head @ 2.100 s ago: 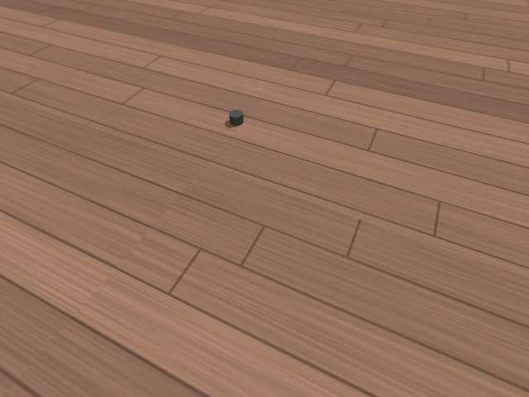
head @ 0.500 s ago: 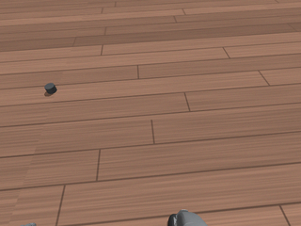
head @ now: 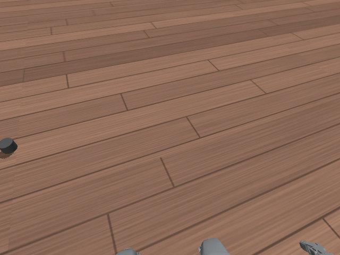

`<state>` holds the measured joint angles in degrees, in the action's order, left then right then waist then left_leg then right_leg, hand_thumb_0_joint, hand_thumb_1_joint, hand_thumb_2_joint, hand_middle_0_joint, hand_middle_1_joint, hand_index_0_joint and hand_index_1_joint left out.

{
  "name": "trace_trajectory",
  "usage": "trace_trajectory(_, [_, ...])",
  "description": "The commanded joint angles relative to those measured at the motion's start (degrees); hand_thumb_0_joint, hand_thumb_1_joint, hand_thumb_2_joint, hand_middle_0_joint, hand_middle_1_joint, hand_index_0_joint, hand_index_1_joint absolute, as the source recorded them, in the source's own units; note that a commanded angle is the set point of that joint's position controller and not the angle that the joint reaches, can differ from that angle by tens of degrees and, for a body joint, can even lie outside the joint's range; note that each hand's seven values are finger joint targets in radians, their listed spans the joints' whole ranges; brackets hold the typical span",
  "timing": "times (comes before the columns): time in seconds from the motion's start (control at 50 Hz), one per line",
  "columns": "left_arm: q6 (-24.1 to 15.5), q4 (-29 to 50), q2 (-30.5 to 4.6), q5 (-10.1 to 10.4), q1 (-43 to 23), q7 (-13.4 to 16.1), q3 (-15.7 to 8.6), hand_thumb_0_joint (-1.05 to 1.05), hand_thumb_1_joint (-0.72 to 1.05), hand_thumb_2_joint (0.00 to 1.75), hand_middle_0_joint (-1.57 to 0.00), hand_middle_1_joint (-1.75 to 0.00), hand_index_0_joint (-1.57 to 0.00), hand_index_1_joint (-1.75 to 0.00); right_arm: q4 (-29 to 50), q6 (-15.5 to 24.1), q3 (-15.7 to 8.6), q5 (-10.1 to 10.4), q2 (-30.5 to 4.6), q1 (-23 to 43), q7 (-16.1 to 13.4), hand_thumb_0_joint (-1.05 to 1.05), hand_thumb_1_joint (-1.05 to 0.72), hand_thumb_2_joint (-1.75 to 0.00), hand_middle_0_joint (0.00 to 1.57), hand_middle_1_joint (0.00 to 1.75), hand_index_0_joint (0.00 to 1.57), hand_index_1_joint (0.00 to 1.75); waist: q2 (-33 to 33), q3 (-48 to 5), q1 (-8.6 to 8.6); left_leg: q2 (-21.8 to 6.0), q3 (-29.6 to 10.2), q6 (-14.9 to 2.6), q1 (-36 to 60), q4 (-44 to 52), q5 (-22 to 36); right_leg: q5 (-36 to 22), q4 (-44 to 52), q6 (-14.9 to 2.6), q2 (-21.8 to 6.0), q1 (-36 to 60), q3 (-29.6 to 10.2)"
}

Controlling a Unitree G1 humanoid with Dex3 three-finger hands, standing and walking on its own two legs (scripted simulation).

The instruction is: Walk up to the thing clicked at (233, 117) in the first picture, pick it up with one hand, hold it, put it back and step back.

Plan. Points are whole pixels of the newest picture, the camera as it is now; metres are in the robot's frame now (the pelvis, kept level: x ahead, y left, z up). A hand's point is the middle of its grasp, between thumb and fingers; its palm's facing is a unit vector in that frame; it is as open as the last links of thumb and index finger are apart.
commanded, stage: walk up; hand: left
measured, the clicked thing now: (7, 145) +0.99 +1.02 -0.69
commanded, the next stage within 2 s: none
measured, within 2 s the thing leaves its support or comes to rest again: neither
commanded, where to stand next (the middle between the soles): +0.56 +1.13 m, yaw -44 degrees
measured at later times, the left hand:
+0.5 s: hand out of the picture +0.29 +0.45 -0.08, palm faces -0.15 -0.82 -0.56, open 7.4 cm
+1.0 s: hand out of the picture +0.44 +0.63 -0.10, palm faces -0.40 -0.74 -0.54, open 7.4 cm
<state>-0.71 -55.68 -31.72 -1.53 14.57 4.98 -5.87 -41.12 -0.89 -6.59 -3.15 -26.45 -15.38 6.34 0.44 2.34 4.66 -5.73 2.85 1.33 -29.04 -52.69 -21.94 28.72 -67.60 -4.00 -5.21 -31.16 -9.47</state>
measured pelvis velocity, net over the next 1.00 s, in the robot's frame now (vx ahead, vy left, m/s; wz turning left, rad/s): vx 0.26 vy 0.39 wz -0.39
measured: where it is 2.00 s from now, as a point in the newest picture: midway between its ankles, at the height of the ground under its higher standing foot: (13, 224)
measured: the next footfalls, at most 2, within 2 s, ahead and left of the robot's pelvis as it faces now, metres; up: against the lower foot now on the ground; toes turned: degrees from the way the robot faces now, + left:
right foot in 0.32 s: +0.15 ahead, +0.01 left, +0.00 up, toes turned -17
left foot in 0.66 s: +0.33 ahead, +0.45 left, +0.00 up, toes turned -14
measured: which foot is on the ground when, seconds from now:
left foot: down 0.00-0.34, up 0.36-0.64, down 0.66-1.00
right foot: up 0.00-0.30, down 0.32-0.70, up 0.72-1.00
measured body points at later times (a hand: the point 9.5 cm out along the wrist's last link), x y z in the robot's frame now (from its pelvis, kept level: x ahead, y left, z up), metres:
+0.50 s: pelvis +0.13 +0.18 +0.03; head +0.13 +0.14 +0.48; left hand +0.29 +0.49 -0.04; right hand +0.13 -0.14 -0.09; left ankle +0.17 +0.32 -0.60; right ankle +0.12 +0.03 -0.69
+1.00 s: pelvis +0.26 +0.39 +0.02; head +0.30 +0.33 +0.46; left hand +0.47 +0.67 -0.07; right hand +0.18 +0.06 -0.11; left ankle +0.29 +0.46 -0.69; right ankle +0.32 +0.29 -0.69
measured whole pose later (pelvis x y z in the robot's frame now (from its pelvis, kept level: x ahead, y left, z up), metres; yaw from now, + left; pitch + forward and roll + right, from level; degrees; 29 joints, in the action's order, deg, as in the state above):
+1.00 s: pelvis +0.26 +0.39 +0.02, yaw -22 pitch +0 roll +0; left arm -4.0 -50.0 -23.1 0.5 17.4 5.3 -2.5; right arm -39.2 -5.3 -5.5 -4.4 -25.7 -16.3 3.6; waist -4.0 7.5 5.7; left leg -1.0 8.6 -3.8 -20.7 -46.4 -25.1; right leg 15.4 -43.8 -3.0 0.2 -28.7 7.5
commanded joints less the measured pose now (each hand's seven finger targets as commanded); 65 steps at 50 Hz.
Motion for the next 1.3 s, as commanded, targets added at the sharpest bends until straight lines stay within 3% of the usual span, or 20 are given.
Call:
trace_trajectory(0.0, [-2.70, 4.15, -9.15, 1.74, 3.43, 0.34, -1.22, 0.00, 0.90, 0.90, -0.20, -0.30, -0.20, -0.30, 6.21, 1.48, -5.81, -0.77, -17.74, 7.45, -2.52, 0.00, -0.90, -0.90, 0.20, 0.30, 0.20, 0.30, -18.19, 0.87, -3.95, -14.96, -32.91, -4.04, 6.81, 45.85, -29.78, -9.63, -14.73, 0.06, -1.07, -15.65, 2.66])
trace_trajectory(0.06, [-1.43, 1.22, -10.70, 2.76, 5.38, -1.28, -2.13, 0.00, 0.90, 0.90, -0.20, -0.30, -0.20, -0.30, 3.96, 2.14, -3.84, -1.10, -11.34, 4.40, -2.21, 0.00, -0.90, -0.90, 0.20, 0.30, 0.20, 0.30, -12.03, -2.60, -2.98, -5.73, -11.76, -2.52, 14.07, 36.62, -9.34, -12.40, -2.50, 2.16, 0.77, -9.21, 7.23])
trace_trajectory(0.18, [-0.88, 5.06, -6.42, 2.18, -2.65, -0.79, -0.06, 0.00, 0.90, 0.90, -0.20, -0.30, -0.20, -0.30, 2.47, 0.92, -3.80, -1.69, -10.46, -5.15, -2.83, 0.00, -0.90, -0.90, 0.20, 0.30, 0.20, 0.30, -7.68, -4.38, 2.29, -6.76, -4.78, -3.12, 24.04, 34.84, 10.01, -9.41, 17.06, 3.34, 3.44, -4.26, 13.02])
trace_trajectory(0.28, [-1.26, 0.76, -6.67, 2.63, 12.70, 0.72, -1.31, 0.00, 0.90, 0.90, -0.20, -0.30, -0.20, -0.30, 7.25, -0.84, -3.33, -1.98, -9.57, 3.32, -3.41, 0.00, -0.90, -0.90, 0.20, 0.30, 0.20, 0.30, -5.43, -8.08, -6.79, -2.31, 7.07, 5.61, 11.50, 15.57, 39.34, -19.84, 41.73, -0.19, 3.78, 26.75, 17.97])
trace_trajectory(0.3, [-0.98, -0.58, -9.85, 2.49, 19.08, 1.60, -2.92, 0.00, 0.90, 0.90, -0.20, -0.30, -0.20, -0.30, 7.89, -0.79, -2.72, -1.49, -8.28, 4.04, -3.57, 0.00, -0.90, -0.90, 0.20, 0.30, 0.20, 0.30, 1.60, -10.23, -11.16, 0.84, 9.54, 9.60, -0.23, 3.87, 28.53, -21.84, 45.83, -2.60, 0.99, 40.80, 14.19])
trace_trajectory(0.32, [-0.97, 0.51, -12.99, 2.22, 19.82, 2.46, -4.31, 0.00, 0.90, 0.90, -0.20, -0.30, -0.20, -0.30, 8.46, -0.89, -1.63, -1.26, -5.30, 2.07, -3.58, 0.00, -0.90, -0.90, 0.20, 0.30, 0.20, 0.30, 15.32, -10.42, -11.59, 3.33, 1.79, 9.05, -18.40, -12.61, -11.42, -14.89, 45.32, -9.36, -14.36, 48.98, -10.05])
trace_trajectory(0.36, [-1.57, 6.29, -15.67, 2.86, 5.05, 3.98, -4.13, 0.00, 0.90, 0.90, -0.20, -0.30, -0.20, -0.30, 7.80, -2.46, -4.03, -2.05, -12.76, -2.98, -3.59, 0.00, -0.90, -0.90, 0.20, 0.30, 0.20, 0.30, 3.37, -3.69, -5.09, -0.87, -14.47, 10.16, -21.72, -31.16, -9.86, -1.96, 52.39, -19.43, -29.11, 32.45, -31.99])
trace_trajectory(0.48, [-4.37, 8.14, -10.52, 0.93, -2.70, 2.48, -2.57, 0.00, 0.90, 0.90, -0.20, -0.30, -0.20, -0.30, 4.06, -3.48, -2.77, -0.41, -10.27, -1.52, -0.58, 0.00, -0.90, -0.90, 0.20, 0.30, 0.20, 0.30, 2.99, 2.19, 0.16, -1.84, -10.24, 1.38, -3.92, -17.44, 7.43, -10.02, 47.99, -5.69, -6.51, 8.11, 4.04])
trace_trajectory(0.58, [-4.45, 8.27, -14.63, -1.00, 0.20, 1.50, -4.04, 0.00, 0.90, 0.90, -0.20, -0.30, -0.20, -0.30, 5.47, -3.29, -2.63, 0.04, -9.22, 4.38, 0.83, 0.00, -0.90, -0.90, 0.20, 0.30, 0.20, 0.30, 11.21, 2.35, -2.35, -2.99, -3.81, 0.08, 6.96, 4.10, 7.63, -9.40, 43.54, -4.82, -3.95, 2.13, 8.05])
trace_trajectory(0.64, [-3.53, 9.21, -14.02, -0.95, -3.60, 1.33, -3.46, 0.00, 0.90, 0.90, -0.20, -0.30, -0.20, -0.30, 1.63, -3.00, -4.56, -0.80, -10.48, -6.08, -0.16, 0.00, -0.90, -0.90, 0.20, 0.30, 0.20, 0.30, 6.85, -2.96, 4.68, 2.22, 2.45, -0.22, 22.11, 13.58, 4.27, -13.74, 29.78, -2.80, -3.49, -3.52, 9.35])
trace_trajectory(0.68, [-2.95, 10.28, -2.42, -0.63, 0.33, 1.73, -0.54, 0.00, 0.90, 0.90, -0.20, -0.30, -0.20, -0.30, 0.33, -1.91, -6.18, -2.74, -16.94, -11.86, -1.32, 0.00, -0.90, -0.90, 0.20, 0.30, 0.20, 0.30, -23.50, -2.46, 7.55, -7.35, -15.87, -2.59, 25.25, 27.87, 2.68, 8.04, -0.40, 0.72, 9.80, -16.05, 14.13])
trace_trajectory(0.72, [-3.72, 9.67, -4.73, 0.57, -0.73, 3.78, 0.27, 0.00, 0.90, 0.90, -0.20, -0.30, -0.20, -0.30, 2.68, -1.10, -6.82, -0.52, -22.23, -2.24, -2.93, 0.00, -0.90, -0.90, 0.20, 0.30, 0.20, 0.30, -28.01, -2.77, 2.68, -17.52, -37.57, -13.22, 19.38, 35.92, 2.29, 6.43, -9.26, -0.95, 6.29, -18.01, 6.23])
trace_trajectory(0.78, [-3.61, 5.04, -8.51, 3.05, 3.80, 2.52, -1.26, 0.00, 0.90, 0.90, -0.20, -0.30, -0.20, -0.30, 5.56, -0.91, -3.58, -1.62, -13.16, 3.62, -3.79, 0.00, -0.90, -0.90, 0.20, 0.30, 0.20, 0.30, -16.88, -2.33, 0.33, -8.68, -15.43, -12.67, 19.24, 22.86, 16.94, -2.00, -5.21, 0.49, 3.63, -14.53, 6.91])
trace_trajectory(0.88, [-3.31, 6.17, -5.67, 2.88, 7.65, 1.68, -0.72, 0.00, 0.90, 0.90, -0.20, -0.30, -0.20, -0.30, 8.77, -1.45, -2.89, -2.01, -10.23, 4.41, -3.69, 0.00, -0.90, -0.90, 0.20, 0.30, 0.20, 0.30, -16.45, -6.40, -0.07, -9.57, -10.50, -16.39, 21.83, 19.15, 36.31, -4.68, 13.17, 2.43, 2.27, -4.11, 14.49])
trace_trajectory(0.96, [-3.37, 3.07, -8.41, 1.16, 23.90, 2.63, -3.40, 0.00, 0.90, 0.90, -0.20, -0.30, -0.20, -0.30, 11.73, -2.45, -1.55, -0.74, -7.20, 10.54, -2.97, 0.00, -0.90, -0.90, 0.20, 0.30, 0.20, 0.30, -2.24, -8.19, -10.89, -2.21, -2.55, -8.64, -3.74, 0.67, 21.62, -22.44, 35.87, 0.24, 0.20, 30.49, 6.32])
trace_trajectory(0.98, [-3.39, 4.27, -12.00, -0.01, 24.23, 3.17, -4.71, 0.00, 0.90, 0.90, -0.20, -0.30, -0.20, -0.30, 11.59, -2.78, -0.45, -0.46, -4.76, 5.36, -2.71, 0.00, -0.90, -0.90, 0.20, 0.30, 0.20, 0.30, 9.29, -8.45, -10.06, 4.27, -1.93, -5.76, -15.46, -8.23, -4.71, -18.85, 40.97, -1.47, -6.74, 38.34, -6.56])
trace_trajectory(1.0, [-3.27, 7.49, -13.26, -0.68, 20.06, 3.43, -4.62, 0.00, 0.90, 0.90, -0.20, -0.30, -0.20, -0.30, 10.33, -3.65, -0.57, -0.33, -6.33, 0.67, -2.88, 0.00, -0.90, -0.90, 0.20, 0.30, 0.20, 0.30, 7.43, -10.73, -7.22, 3.42, -7.75, -3.64, -17.65, -16.47, -8.89, -6.82, 46.39, -3.88, -16.73, 36.01, -22.93])
trace_trajectory(1.04, [-3.29, 12.08, -13.56, -0.19, 8.89, 3.61, -4.05, 0.00, 0.90, 0.90, -0.20, -0.30, -0.20, -0.30, 8.65, -5.04, -2.81, -0.78, -11.32, -2.00, -3.27, 0.00, -0.90, -0.90, 0.20, 0.30, 0.20, 0.30, 3.48, -4.21, -3.79, 2.58, -10.61, -2.37, -15.36, -23.89, -9.20, 7.98, 51.93, -9.48, -20.86, 19.97, -27.72])
trace_trajectory(1.16, [-3.76, 13.31, -11.73, -0.49, 3.63, 1.94, -4.56, 0.00, 0.90, 0.90, -0.20, -0.30, -0.20, -0.30, 5.06, -5.01, -3.57, -1.70, -12.23, -2.66, -1.31, 0.00, -0.90, -0.90, 0.20, 0.30, 0.20, 0.30, 6.97, 0.89, -2.00, 0.95, -8.62, -1.34, -4.96, -22.31, -1.11, 7.94, 45.46, -6.74, -9.64, 1.07, -7.08])
trace_trajectory(1.28, [-3.50, 13.69, -16.06, -1.69, 5.40, 1.32, -6.09, 0.00, 0.90, 0.90, -0.20, -0.30, -0.20, -0.30, 6.99, -4.88, -3.14, -1.18, -10.47, 0.43, -0.29, 0.00, -0.90, -0.90, 0.20, 0.30, 0.20, 0.30, 12.74, -0.53, -4.74, 0.61, -3.91, -1.51, -1.84, -8.06, -7.13, 4.84, 41.64, -7.58, -7.67, 1.55, -4.57])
